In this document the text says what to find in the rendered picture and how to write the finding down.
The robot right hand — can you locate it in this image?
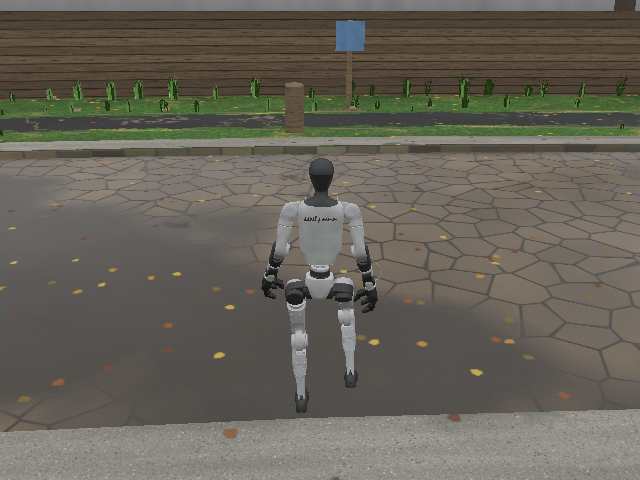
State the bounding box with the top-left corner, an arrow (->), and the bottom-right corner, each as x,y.
354,287 -> 378,313

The robot left hand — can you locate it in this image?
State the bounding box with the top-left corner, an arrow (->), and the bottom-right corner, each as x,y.
261,271 -> 284,299

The right robot forearm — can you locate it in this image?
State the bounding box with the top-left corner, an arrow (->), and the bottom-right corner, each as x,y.
356,243 -> 376,291

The robot left upper arm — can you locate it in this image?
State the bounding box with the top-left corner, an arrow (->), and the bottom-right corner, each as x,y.
274,201 -> 300,257

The right robot thigh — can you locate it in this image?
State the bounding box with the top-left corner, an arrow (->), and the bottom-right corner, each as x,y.
333,277 -> 354,326

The left robot thigh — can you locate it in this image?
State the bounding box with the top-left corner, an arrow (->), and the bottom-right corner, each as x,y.
285,279 -> 308,351

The left robot forearm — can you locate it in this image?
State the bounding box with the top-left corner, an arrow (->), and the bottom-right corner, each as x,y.
264,241 -> 284,282

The robot right upper arm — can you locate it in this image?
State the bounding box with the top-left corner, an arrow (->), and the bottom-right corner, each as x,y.
342,202 -> 367,259

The robot thigh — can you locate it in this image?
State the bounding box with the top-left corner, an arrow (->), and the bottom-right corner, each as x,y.
333,277 -> 354,326
285,279 -> 308,351

